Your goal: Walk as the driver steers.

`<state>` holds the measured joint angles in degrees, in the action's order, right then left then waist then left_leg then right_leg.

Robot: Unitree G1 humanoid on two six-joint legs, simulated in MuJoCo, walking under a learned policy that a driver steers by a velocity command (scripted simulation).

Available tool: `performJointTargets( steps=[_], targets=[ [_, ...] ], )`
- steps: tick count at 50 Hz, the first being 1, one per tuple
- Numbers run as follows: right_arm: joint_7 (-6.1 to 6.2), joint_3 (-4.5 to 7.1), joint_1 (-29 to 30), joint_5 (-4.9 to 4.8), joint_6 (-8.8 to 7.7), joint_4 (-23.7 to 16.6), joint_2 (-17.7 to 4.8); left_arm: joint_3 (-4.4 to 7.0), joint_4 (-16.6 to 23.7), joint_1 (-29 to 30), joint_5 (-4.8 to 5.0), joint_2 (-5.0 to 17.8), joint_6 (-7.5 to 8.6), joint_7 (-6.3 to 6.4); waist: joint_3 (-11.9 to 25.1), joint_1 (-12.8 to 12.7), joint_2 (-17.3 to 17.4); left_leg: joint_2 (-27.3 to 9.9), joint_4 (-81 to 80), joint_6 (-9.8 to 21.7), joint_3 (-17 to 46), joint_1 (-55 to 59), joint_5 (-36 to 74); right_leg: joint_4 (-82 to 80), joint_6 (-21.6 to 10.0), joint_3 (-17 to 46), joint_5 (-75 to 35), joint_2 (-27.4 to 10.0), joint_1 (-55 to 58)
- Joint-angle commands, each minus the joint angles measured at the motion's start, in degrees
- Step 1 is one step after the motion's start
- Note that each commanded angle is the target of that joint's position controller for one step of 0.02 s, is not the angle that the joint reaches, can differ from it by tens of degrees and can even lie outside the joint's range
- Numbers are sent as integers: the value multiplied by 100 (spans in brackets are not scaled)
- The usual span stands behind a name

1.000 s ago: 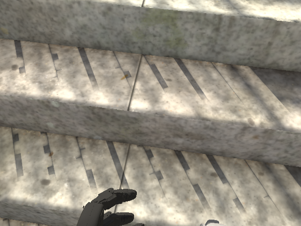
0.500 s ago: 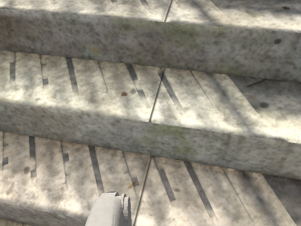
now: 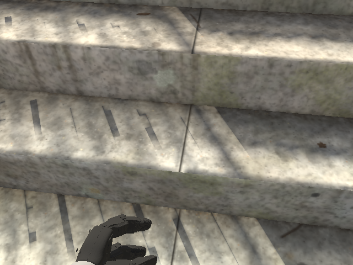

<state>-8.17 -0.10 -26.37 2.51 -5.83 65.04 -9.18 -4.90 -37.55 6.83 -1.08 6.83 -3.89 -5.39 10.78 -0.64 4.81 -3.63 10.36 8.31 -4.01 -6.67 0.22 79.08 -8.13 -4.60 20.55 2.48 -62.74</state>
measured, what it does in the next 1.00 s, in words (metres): climbs: left foot 0.19 m higher, then right foot 0.19 m higher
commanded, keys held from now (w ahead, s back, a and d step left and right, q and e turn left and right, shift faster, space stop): w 0.42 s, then w+e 0.58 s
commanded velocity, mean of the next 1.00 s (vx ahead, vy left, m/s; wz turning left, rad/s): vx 0.50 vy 0.00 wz -0.22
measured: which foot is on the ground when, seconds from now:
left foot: down 0.00-0.02, up 0.04-0.44, down 0.46-1.00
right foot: down 0.00-0.50, up 0.52-0.94, down 0.96-1.00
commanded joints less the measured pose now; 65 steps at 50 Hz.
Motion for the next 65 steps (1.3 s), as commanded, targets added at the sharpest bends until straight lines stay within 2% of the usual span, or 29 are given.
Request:
performJointTargets(
  steps=[1, 2, 3, 4, 5, 6, 7, 8, 10, 12, 16, 19, 21, 23, 25, 26, 28, 31, 33, 36, 42, 45, 49, 50, 51, 52, 53, 58, 65],
  targets=[
    [-158, 241, -679, 339, -79, -179, -1032, 487, -577, -2465, -77, 1277, -145, 262, 1616, -813, -84, -1009, 3260, 897, 498, -289, 10017, -2100, -587, 734, -2199, 193, 4220],
    [502, 441, -1, -530, -329, -997, -1196, 680, -1103, -3624, -162, 1439, 286, 562, 2092, -1055, -1206, -71, 5261, 201, -15, -926, 5550, -3200, -964, 2844, 1097, -777, 5508],
    [560, 412, 847, -145, -290, -1263, -789, 787, -1512, -3055, 0, 1383, 332, 802, 1010, -772, -2063, 855, 7955, -2, 506, -2919, 288, -4969, -1439, 4768, 2516, -1034, 4794],
    [106, 149, 697, -150, 69, -656, -96, 573, -1670, -3759, -537, 1262, 297, 417, -695, -1210, -2520, 1230, 10157, 487, 2595, -5744, 684, -5221, -975, 5053, 2246, -1189, 4456],
    [475, 109, 1697, 204, -212, -2297, 382, 780, -1860, -2684, -67, 900, 557, 638, -409, -296, -1117, 1045, 10838, 307, 1589, -5072, -242, -5299, -688, 4159, 2156, -1227, 4368],
    [280, 104, 990, -173, 170, -1230, -74, 535, -1942, -2343, -281, 498, 549, 296, -1009, -412, -624, 1405, 10726, 717, 2814, -6629, 9, -5013, -889, 3731, 29, -1192, 4343],
    [649, -57, 1651, 165, -32, -2519, 765, 699, -2298, -2496, -28, 380, 771, 503, -972, 325, -436, 917, 10904, 328, 1670, -5818, -733, -5270, -204, 2889, 1043, -1101, 4135],
    [734, -111, 1417, 114, -48, -2380, 716, 616, -2364, -2114, 39, 222, 934, 557, -1190, 587, -405, 845, 10884, 172, 1533, -6029, -897, -5414, -71, 2305, 750, -1016, 3948],
    [466, -29, 1317, -99, 310, -2048, -250, 458, -2031, -1717, -421, -87, 788, 233, -733, 434, -394, 682, 10357, 587, 1514, -6830, -757, -5593, -501, 1705, -1465, -975, 4149],
    [378, -166, 2060, -99, 311, -2292, 8, 557, -2168, -2257, -505, 338, 812, 232, -466, 369, -953, 331, 11466, 519, 702, -6778, -1755, -6060, -751, 1636, -1749, -1221, 3995],
    [528, -479, 3684, -114, 412, -3056, 122, 415, -2995, -3979, -846, 264, 788, 209, -573, -44, -49, -165, 10117, 955, 696, -8533, -1140, -6376, -345, 1651, -771, -1330, 5202],
    [479, -532, 5586, -44, 892, -3753, -55, 523, -2653, -3653, -384, 689, 863, -162, -747, -164, -1048, -236, 7870, 518, -247, -4804, -2322, -8525, -665, 1240, -967, -1480, 2334],
    [252, -453, 4281, -139, 964, -3299, -212, 637, -2357, -3291, -29, 1417, 1157, -263, -57, 656, -1458, 547, 7351, 60, -825, -3386, -1494, -7388, -1011, 717, -8454, -1621, 3406],
    [341, -321, 3020, -98, 888, -2770, -509, 778, -2478, -3628, 89, 1687, 1302, -258, 479, 803, -1809, 985, 5175, 84, -696, -3042, -1805, -5943, -702, 673, -11225, -1789, 5835],
    [473, -110, 136, -104, 882, -1712, -1072, 720, -2429, -4237, -469, 983, 1154, -419, 2492, 1236, 416, -704, 3032, 1365, 3399, 1071, -1011, -2675, -297, 1198, -6578, -764, 3000],
    [484, 137, -526, 107, 882, -1416, -1538, 861, -2752, -3910, -312, 909, 946, -515, 1513, 1622, 1227, -1451, 1188, 1583, 5700, -5, -3665, 924, -95, 1851, -2754, 42, 1899],
    [534, 176, 624, -43, 424, -902, -1384, 764, -2620, -3447, -97, 324, 898, -306, -217, 741, 520, -1378, 1284, 912, 4523, -1216, -4137, 3891, -324, 2229, -2926, 78, -1],
    [508, -242, 1883, 39, 289, -573, 431, 552, -2190, -2695, -42, -51, 762, 17, -147, -84, -869, -1207, 1350, 392, 2361, -1696, -1895, 4034, -903, 2213, -2890, -212, -336],
    [555, -219, 2001, 90, 139, -526, 581, 508, -2037, -2509, -35, -152, 624, -15, -443, -469, -730, -795, 1139, 155, 715, -1902, -908, 3859, -872, 1724, -2307, -402, -482],
    [589, -140, 1435, 416, 163, -310, 215, 399, -1732, -1715, 89, -94, 595, -217, -715, -307, -280, -978, 430, 389, 252, -1677, -1350, 6015, -1003, 1081, -1205, -301, -1498],
    [440, -245, -214, 683, 84, 89, -20, 202, -611, 196, 63, 313, 366, 138, -525, 219, -247, -1007, -356, 291, -427, -312, -1193, 3113, -967, 523, -1906, -852, -2324],
    [136, -164, 11, 328, 83, 61, -612, 122, -113, 1132, -76, 201, -77, -37, -725, -116, 250, -1355, -1500, 878, -788, -1774, 2639, 1074, -736, -699, -361, -732, 551],
    [210, 128, -85, -21, -218, -67, -1476, 297, -623, -989, -59, 347, 137, -2, 130, -769, 833, -1661, 1073, 724, -1142, 1591, 8847, -1695, -342, -608, -15, 440, 1595],
    [158, 95, -537, 419, -198, -194, -1168, 397, -908, -1664, 109, 825, 134, 172, 1317, -610, 224, -1360, 2359, 475, -820, 13, 8698, -1141, -785, 647, -1956, 259, 3904],
    [27, 155, -212, 452, -103, -348, -1247, 519, -1259, -2841, 89, 1143, 82, 269, 1637, -1134, -218, -839, 3607, 336, -424, -1147, 6634, -2773, -973, 1950, -1120, -15, 5211],
    [-88, 210, 540, 338, 65, -634, -689, 651, -1695, -3785, -121, 1688, 79, 288, 1189, -1254, -1557, 377, 6193, -208, -47, -3356, 611, -5063, -1526, 4199, -532, -899, 5875],
    [-114, 259, 316, 32, 176, -468, -723, 903, -1828, -3882, -213, 1956, 196, 298, 800, -1207, -1444, 558, 8921, -191, 1472, -4263, 567, -5706, -1150, 5227, -287, -1268, 5666],
    [541, 48, 1379, -70, 155, -1349, -173, 414, -2166, -1509, -241, 109, 760, 82, -183, 638, -184, 490, 10304, 342, 1613, -5831, -127, -5158, -618, 2473, -3338, -779, 3781],
    [716, -153, 2423, -136, 243, -1989, -188, 507, -1974, -2896, -485, 701, 903, 348, -311, 118, -536, 364, 11909, -345, 750, -7020, -1837, -5645, -493, 2230, -2143, -770, 4004]
  ],
)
